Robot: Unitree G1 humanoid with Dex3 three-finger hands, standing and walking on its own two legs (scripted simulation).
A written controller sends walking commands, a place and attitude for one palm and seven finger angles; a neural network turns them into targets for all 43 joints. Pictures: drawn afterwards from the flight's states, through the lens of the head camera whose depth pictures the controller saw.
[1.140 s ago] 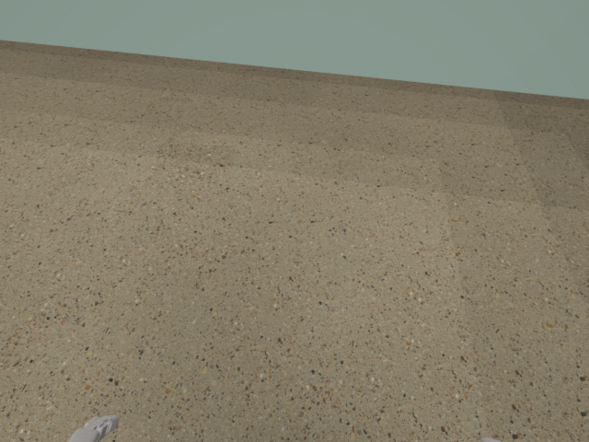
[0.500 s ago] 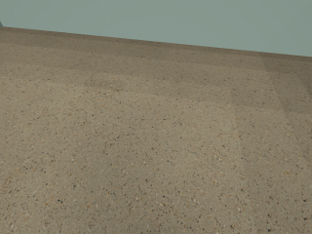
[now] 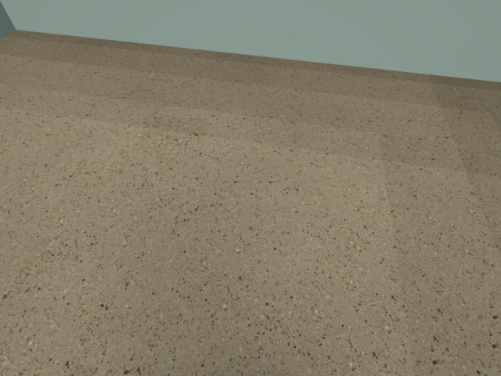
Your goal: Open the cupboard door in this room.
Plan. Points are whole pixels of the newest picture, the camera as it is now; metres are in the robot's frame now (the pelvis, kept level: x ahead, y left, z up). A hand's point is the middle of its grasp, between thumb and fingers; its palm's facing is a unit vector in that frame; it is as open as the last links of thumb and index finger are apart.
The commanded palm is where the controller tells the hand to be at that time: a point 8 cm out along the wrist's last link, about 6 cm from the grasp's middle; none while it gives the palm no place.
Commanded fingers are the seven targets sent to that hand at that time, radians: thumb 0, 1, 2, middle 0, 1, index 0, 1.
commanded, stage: turn or walk to find it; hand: left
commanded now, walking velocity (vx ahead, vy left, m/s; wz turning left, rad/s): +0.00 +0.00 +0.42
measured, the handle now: out of the picture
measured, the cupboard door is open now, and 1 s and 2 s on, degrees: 0 0 0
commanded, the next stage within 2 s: none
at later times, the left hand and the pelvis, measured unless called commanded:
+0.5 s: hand out of the picture +0.01 +0.19 -0.16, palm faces +0.22 -0.92 -0.31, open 7.4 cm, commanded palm none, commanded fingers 0.00 0.90 0.90 -0.20 -0.30 -0.20 -0.30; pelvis -0.04 -0.03 -0.01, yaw +12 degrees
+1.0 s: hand out of the picture -0.16 +0.19 -0.19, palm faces +0.47 -0.85 -0.24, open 7.4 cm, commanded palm none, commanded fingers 0.00 0.90 0.90 -0.20 -0.30 -0.20 -0.30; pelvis -0.08 -0.01 -0.01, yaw +25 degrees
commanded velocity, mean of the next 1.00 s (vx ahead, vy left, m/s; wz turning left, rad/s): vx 0.00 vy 0.00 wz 0.42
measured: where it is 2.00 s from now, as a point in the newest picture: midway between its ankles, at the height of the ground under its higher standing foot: outside the picture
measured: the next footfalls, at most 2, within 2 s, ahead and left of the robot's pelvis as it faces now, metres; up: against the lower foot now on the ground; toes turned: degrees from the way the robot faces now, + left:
right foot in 0.44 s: +0.01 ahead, -0.13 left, +0.00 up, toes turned +9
left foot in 0.88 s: -0.09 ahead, +0.10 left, +0.00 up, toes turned +27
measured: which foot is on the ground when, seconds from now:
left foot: down 0.00-0.44, up 0.46-0.86, down 0.88-1.00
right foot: down 0.00-0.18, up 0.20-0.42, down 0.44-0.88, up 0.90-1.00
